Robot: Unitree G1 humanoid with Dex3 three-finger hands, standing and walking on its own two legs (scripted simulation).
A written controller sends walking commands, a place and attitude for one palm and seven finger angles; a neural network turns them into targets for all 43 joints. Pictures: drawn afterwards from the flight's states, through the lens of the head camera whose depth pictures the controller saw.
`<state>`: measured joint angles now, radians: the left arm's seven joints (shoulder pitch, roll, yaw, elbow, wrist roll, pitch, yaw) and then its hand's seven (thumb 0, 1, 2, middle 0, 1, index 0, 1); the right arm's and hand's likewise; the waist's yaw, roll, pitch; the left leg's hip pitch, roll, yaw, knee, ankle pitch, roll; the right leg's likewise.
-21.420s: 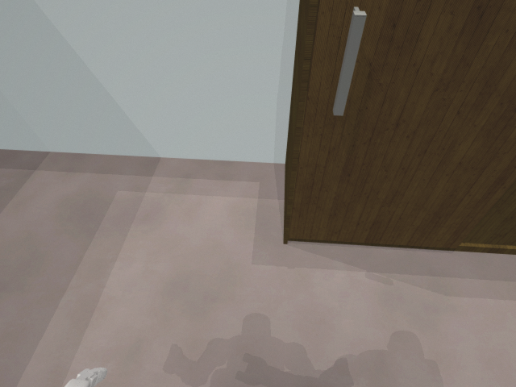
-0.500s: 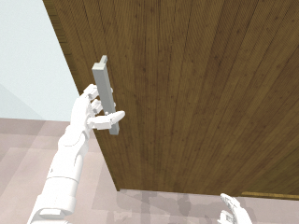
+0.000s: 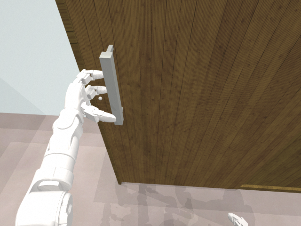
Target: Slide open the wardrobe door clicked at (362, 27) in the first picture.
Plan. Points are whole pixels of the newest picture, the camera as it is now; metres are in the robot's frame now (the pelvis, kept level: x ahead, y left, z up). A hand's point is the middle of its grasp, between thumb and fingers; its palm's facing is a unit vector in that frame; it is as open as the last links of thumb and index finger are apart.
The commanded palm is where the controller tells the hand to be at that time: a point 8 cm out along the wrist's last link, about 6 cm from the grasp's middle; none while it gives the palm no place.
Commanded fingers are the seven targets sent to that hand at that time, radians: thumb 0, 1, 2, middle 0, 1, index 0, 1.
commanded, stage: move the hooked fingers beside the handle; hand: left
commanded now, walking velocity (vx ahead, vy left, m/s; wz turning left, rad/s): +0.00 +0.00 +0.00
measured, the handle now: (115, 89) +0.47 +0.11 +0.12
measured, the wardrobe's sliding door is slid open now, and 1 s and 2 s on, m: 0.00 0.00 0.00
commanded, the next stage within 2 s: feel for the door with the fingertips in 1.48 s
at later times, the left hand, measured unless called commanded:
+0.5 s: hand (90, 100) +0.42 +0.17 +0.12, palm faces -0.03 -1.00 -0.02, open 14.0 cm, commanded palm +0.39 +0.22 +0.13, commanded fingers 0.00 -0.50 0.30 -0.30 -1.20 -0.30 -1.20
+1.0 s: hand (85, 99) +0.42 +0.18 +0.13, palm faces -0.02 -1.00 -0.01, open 14.0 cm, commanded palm +0.39 +0.23 +0.13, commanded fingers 0.00 -0.50 0.30 -0.30 -1.20 -0.30 -1.20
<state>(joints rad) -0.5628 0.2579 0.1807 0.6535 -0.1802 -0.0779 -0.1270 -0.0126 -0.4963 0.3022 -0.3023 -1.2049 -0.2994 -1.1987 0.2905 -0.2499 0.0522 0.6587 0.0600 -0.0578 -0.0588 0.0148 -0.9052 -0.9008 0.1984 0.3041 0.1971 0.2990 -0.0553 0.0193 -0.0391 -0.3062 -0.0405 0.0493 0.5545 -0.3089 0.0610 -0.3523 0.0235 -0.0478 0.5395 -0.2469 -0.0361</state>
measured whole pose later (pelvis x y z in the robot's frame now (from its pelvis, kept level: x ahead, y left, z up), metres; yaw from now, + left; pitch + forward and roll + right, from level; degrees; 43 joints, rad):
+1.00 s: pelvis +0.02 -0.01 +0.00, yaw +1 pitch +5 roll -1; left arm -0.51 0.34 0.23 0.63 -0.21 -0.06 -0.24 -0.01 -0.50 0.30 -0.30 -1.20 -0.30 -1.20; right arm 0.29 -0.27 0.04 0.64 0.07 -0.05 -0.06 0.01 -0.90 -0.90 0.20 0.30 0.20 0.30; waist -0.04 0.03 -0.05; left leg -0.30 -0.04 0.03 0.55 -0.33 0.05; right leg -0.34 0.03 -0.07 0.53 -0.27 -0.04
